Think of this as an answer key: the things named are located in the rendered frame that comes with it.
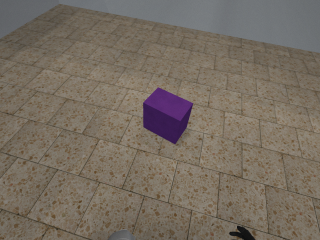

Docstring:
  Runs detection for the left robot thigh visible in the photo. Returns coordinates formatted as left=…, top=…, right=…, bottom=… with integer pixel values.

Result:
left=108, top=230, right=136, bottom=240

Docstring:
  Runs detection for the robot right hand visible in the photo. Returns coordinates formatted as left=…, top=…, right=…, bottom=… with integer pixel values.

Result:
left=229, top=226, right=256, bottom=240

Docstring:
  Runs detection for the carton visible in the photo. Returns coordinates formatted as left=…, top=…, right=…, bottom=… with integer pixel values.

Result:
left=143, top=87, right=193, bottom=144

